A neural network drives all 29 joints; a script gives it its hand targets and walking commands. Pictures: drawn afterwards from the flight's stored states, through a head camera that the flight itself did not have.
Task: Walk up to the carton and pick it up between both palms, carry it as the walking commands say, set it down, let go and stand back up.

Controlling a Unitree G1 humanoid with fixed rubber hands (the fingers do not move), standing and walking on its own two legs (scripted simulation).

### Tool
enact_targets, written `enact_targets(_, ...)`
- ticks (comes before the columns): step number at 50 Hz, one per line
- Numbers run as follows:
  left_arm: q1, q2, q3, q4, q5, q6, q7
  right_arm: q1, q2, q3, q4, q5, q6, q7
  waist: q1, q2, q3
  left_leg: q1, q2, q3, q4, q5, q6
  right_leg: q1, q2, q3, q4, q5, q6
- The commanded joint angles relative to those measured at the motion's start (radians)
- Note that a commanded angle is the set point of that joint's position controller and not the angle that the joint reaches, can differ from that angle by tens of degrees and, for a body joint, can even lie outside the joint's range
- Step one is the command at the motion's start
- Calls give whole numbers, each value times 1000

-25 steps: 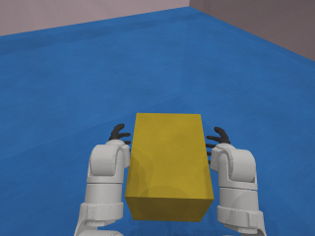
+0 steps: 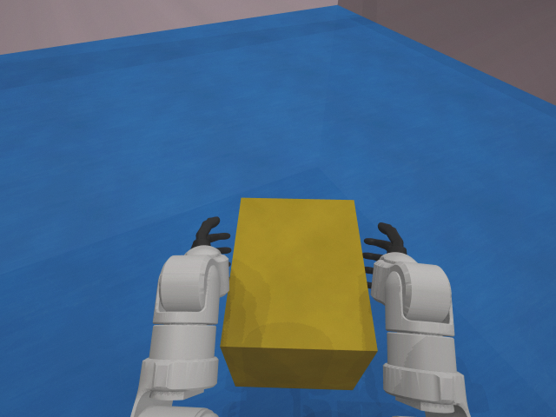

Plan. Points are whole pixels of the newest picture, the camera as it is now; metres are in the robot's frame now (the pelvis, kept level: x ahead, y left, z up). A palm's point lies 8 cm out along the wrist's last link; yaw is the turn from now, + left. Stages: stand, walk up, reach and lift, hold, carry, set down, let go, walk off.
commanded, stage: carry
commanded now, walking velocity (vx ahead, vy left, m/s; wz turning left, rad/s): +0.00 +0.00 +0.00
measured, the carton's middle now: (295, 291) +0.32 +0.00 +0.00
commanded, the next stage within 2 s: hold in 0.40 s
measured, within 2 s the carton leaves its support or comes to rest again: neither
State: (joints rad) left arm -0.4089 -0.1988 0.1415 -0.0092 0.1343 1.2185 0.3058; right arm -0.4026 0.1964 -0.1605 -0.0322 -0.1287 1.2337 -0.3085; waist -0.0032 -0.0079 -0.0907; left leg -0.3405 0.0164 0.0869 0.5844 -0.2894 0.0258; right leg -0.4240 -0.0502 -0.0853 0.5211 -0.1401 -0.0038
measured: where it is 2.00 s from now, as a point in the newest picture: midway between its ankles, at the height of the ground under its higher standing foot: outside the picture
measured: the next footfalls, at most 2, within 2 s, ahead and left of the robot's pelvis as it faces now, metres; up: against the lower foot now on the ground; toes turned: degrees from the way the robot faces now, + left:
none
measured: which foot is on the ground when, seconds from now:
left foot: down 0.00-1.00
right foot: down 0.00-1.00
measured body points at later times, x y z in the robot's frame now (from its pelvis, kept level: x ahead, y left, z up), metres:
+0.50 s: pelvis +0.00 +0.00 +0.01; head -0.01 +0.01 +0.46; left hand +0.32 +0.13 +0.04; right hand +0.32 -0.13 +0.04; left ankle +0.01 +0.10 -0.73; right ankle +0.08 -0.13 -0.73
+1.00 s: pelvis +0.00 -0.04 +0.01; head -0.06 -0.06 +0.45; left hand +0.30 +0.14 +0.06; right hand +0.33 -0.14 +0.06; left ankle +0.01 +0.10 -0.73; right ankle +0.08 -0.14 -0.73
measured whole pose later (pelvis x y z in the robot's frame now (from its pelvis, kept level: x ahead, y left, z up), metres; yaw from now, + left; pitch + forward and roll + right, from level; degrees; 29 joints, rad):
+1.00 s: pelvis +0.00 -0.04 +0.01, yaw +11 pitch -9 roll -1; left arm -0.41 -0.18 0.27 0.45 0.31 0.70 -0.03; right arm -0.40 0.19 -0.31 0.39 -0.33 0.76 -0.09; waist -0.03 0.02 0.01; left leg -0.08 -0.01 -0.14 0.48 -0.24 0.00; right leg -0.10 0.04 0.02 0.42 -0.16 -0.01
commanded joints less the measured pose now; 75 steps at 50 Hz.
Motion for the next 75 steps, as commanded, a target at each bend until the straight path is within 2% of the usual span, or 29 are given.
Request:
enact_targets(1,-542,-1071,-593,-49,-442,-20,-432,-549,1063,590,-48,445,-17,470,-1,7,-335,50,111,-99,-111,126,23,209,-87,90,-43,95,-39)
enact_targets(20,-533,-1058,-560,-17,-407,-64,-433,-541,1048,559,-12,405,-64,469,-1,9,-330,57,112,-97,-114,127,23,205,-85,85,-44,88,-37)
enact_targets(21,-189,-864,-209,334,-56,-270,-452,-260,823,208,339,54,-272,494,19,56,-12,-7,-37,-136,-193,108,-8,298,141,127,-84,98,-72)
enact_targets(22,-198,-865,-223,481,-43,-394,-451,-216,846,182,566,-52,-391,494,-2,54,-47,-28,-48,-143,-211,150,12,408,138,162,-64,196,-68)
enact_targets(23,-258,-907,-325,305,-77,-491,-470,-225,913,297,414,-20,-487,496,-16,15,-167,37,-67,-152,-209,257,17,506,142,176,-49,292,-47)
enact_targets(25,-287,-1003,-481,178,-138,-542,-504,-295,974,452,226,77,-561,521,-15,23,-397,197,-76,-182,-198,497,-10,575,162,169,-25,443,-33)
enact_targets(26,-294,-1029,-537,131,-155,-553,-504,-413,964,507,96,137,-583,537,-14,79,-470,255,-73,-193,-199,533,-28,554,174,170,-26,418,-33)
enact_targets(27,-325,-1058,-589,93,-177,-567,-499,-493,968,564,20,190,-593,543,-1,83,-511,291,-62,-210,-193,534,-35,543,180,165,-27,361,-23)
enact_targets(28,-374,-1077,-645,84,-211,-578,-501,-499,963,564,5,205,-586,538,-50,68,-496,296,-54,-226,-189,471,-35,520,180,158,-33,318,-20)
enact_targets(30,-409,-1061,-656,117,-233,-579,-505,-468,928,533,49,197,-552,536,-89,61,-364,244,-50,-234,-212,260,-26,461,175,143,-54,206,-18)
enact_targets(31,-408,-1038,-635,158,-225,-574,-513,-433,915,505,103,183,-534,535,-93,67,-271,193,-49,-233,-231,147,-21,447,169,139,-65,138,-15)
enact_targets(33,-443,-991,-560,245,-196,-568,-525,-424,899,455,218,151,-507,539,-61,73,-106,60,-39,-231,-271,-62,1,466,163,133,-66,-2,-8)
enact_targets(35,-482,-965,-480,319,-167,-565,-537,-468,914,421,297,131,-498,548,-33,58,-42,11,-42,-226,-278,-146,16,476,154,130,-68,-72,-1)
enact_targets(39,-538,-947,-394,393,-132,-567,-563,-530,997,395,386,117,-499,542,-2,-8,-65,66,-74,-183,-226,-62,11,461,120,149,-126,-84,15)
enact_targets(42,-541,-923,-373,417,-116,-568,-588,-513,1049,371,411,99,-498,518,-9,-58,-86,120,-95,-163,-195,5,10,453,96,174,-175,-63,29)
enact_targets(46,-579,-889,-353,423,-109,-574,-616,-515,1079,344,427,87,-497,491,-23,-79,-89,129,-105,-155,-192,-11,22,466,78,184,-209,-75,44)
enact_targets(50,-623,-883,-347,420,-106,-585,-625,-543,1085,332,435,91,-504,483,-25,-64,-111,127,-106,-149,-197,-31,22,479,73,177,-222,-100,49)
enact_targets(54,-611,-899,-354,417,-101,-587,-620,-551,1078,340,429,99,-513,488,-19,-39,-141,126,-104,-148,-213,-21,16,500,81,165,-215,-67,45)
enact_targets(55,-591,-920,-318,428,-39,-569,-606,-532,1091,345,443,103,-518,495,-34,-1,-139,135,-118,-165,-229,-61,36,457,91,167,-213,-143,16)
enact_targets(56,-597,-921,-311,445,-31,-569,-604,-539,1078,330,449,92,-522,497,-40,-1,-121,119,-114,-166,-228,-76,39,451,97,164,-210,-169,8)
enact_targets(57,-602,-930,-310,458,-26,-572,-604,-542,1073,317,450,85,-528,499,-48,6,-116,111,-113,-167,-227,-82,38,446,100,160,-205,-171,4)
enact_targets(60,-571,-960,-289,496,-9,-586,-594,-537,1055,293,458,56,-551,511,-45,13,-111,98,-109,-175,-230,-60,32,436,112,155,-179,-125,-3)
enact_targets(62,-547,-977,-272,516,-1,-600,-583,-540,1037,286,450,42,-566,517,-37,11,-118,91,-107,-178,-229,-34,27,439,118,154,-159,-87,-4)
enact_targets(69,-451,-1004,-280,534,1,-661,-536,-487,963,267,427,10,-631,536,-45,20,-184,143,-89,-205,-214,149,-2,410,140,146,-99,104,-8)
enact_targets(75,-387,-1018,-306,555,-3,-734,-498,-434,900,263,449,-8,-711,545,-55,36,-243,180,-85,-221,-167,312,-29,330,149,143,-51,195,-11)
